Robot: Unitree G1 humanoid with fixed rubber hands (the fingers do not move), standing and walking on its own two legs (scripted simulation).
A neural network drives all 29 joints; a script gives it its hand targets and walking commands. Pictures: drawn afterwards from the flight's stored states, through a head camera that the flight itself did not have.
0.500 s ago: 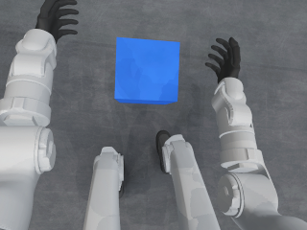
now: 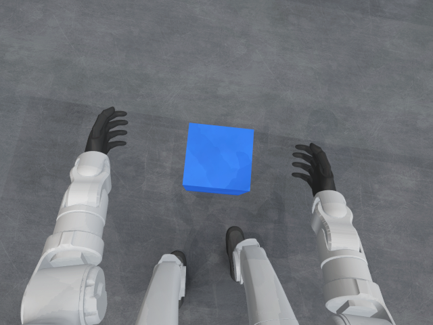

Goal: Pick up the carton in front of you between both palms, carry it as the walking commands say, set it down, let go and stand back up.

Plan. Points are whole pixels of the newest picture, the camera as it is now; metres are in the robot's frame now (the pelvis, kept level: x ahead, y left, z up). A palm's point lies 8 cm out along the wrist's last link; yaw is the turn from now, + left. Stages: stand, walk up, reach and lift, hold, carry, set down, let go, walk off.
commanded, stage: let go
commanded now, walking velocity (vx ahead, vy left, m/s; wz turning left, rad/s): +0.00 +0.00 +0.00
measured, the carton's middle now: (216, 163) +0.46 -0.07 -0.56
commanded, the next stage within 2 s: stand in 1.06 s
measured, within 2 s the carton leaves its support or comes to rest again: neither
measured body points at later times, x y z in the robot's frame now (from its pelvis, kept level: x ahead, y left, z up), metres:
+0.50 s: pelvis +0.07 -0.01 +0.08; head +0.16 -0.01 +0.52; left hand +0.31 +0.20 -0.01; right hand +0.22 -0.26 +0.00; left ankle +0.01 +0.12 -0.65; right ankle +0.09 -0.13 -0.65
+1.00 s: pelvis +0.07 +0.00 +0.08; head +0.07 +0.00 +0.53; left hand +0.25 +0.23 +0.01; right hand +0.23 -0.25 +0.01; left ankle +0.01 +0.12 -0.65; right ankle +0.09 -0.13 -0.65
